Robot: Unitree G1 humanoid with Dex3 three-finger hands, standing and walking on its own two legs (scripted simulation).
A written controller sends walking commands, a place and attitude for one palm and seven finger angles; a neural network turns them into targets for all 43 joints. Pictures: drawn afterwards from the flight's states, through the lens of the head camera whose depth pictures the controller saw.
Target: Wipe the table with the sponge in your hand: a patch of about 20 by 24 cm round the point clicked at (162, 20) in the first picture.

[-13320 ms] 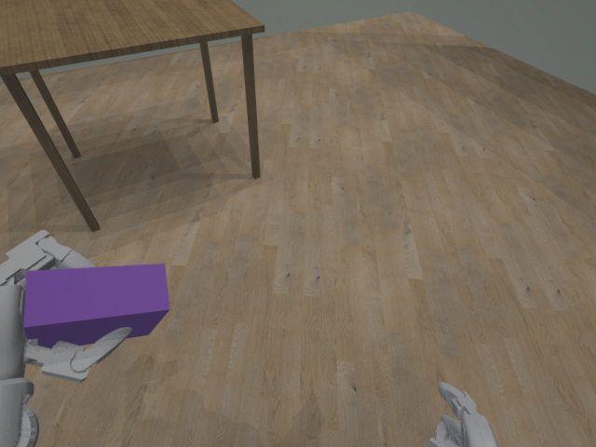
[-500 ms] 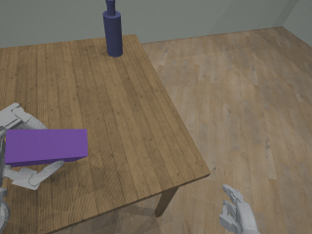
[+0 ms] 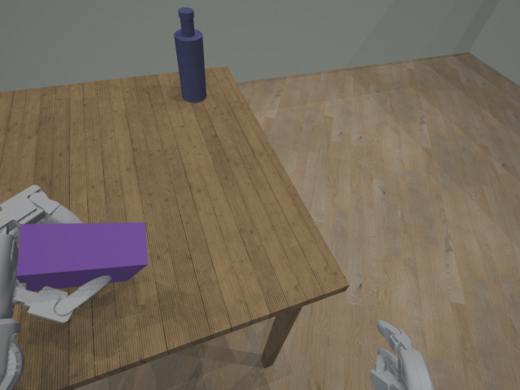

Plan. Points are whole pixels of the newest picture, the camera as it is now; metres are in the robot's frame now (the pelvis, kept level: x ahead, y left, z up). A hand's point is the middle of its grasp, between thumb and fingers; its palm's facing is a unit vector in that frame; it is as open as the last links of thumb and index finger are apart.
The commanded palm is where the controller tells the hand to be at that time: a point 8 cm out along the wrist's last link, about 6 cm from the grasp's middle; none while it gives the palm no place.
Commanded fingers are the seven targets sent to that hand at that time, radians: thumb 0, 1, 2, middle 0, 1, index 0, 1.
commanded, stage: look again from close up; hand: left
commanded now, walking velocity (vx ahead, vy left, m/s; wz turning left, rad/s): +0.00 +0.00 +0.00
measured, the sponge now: (101, 256) +0.23 +0.22 +0.13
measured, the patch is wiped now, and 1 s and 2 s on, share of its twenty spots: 0.00 0.00 0.00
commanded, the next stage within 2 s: turn the palm down, sponge in hand in 0.08 s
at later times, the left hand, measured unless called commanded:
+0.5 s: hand (85, 277) +0.20 +0.22 +0.14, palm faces +0.26 -0.74 -0.62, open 9.3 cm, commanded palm +0.16 +0.26 +0.19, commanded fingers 0.00 0.10 1.30 -1.20 -1.60 -1.20 -1.60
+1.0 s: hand (80, 250) +0.22 +0.22 +0.17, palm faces +0.28 -0.46 -0.84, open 9.3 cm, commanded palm +0.18 +0.25 +0.21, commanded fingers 0.00 0.10 1.30 -1.20 -1.60 -1.20 -1.60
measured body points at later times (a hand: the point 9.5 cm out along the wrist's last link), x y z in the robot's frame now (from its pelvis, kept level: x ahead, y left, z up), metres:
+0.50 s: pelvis -0.02 -0.03 -0.01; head -0.01 -0.03 +0.44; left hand +0.18 +0.25 +0.18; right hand +0.21 -0.23 -0.07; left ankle +0.04 +0.10 -0.74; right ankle -0.01 -0.16 -0.74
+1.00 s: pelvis +0.01 -0.06 -0.02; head +0.02 -0.10 +0.43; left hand +0.20 +0.24 +0.22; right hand +0.21 -0.29 -0.11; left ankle +0.04 +0.10 -0.74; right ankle -0.02 -0.16 -0.74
